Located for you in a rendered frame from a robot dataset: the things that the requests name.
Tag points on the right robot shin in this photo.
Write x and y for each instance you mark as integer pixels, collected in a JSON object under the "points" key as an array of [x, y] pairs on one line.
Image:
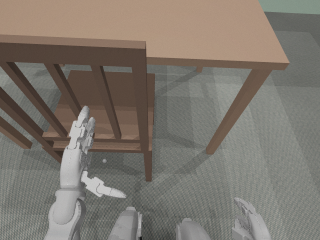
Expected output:
{"points": [[186, 219]]}

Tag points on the robot left forearm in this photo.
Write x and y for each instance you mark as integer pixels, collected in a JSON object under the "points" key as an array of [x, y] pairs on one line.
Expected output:
{"points": [[66, 215]]}

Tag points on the chair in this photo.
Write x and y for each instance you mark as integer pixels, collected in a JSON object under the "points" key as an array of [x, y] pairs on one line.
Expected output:
{"points": [[122, 103]]}

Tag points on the left robot hand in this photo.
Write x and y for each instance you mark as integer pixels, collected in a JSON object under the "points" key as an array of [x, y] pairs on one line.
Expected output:
{"points": [[76, 157]]}

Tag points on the right robot hand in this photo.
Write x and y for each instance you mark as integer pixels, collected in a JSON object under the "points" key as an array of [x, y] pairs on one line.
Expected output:
{"points": [[252, 228]]}

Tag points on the right robot thigh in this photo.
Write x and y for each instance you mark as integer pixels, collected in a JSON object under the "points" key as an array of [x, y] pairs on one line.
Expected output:
{"points": [[191, 230]]}

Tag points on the table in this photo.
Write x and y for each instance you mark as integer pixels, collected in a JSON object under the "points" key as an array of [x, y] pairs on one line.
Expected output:
{"points": [[195, 33]]}

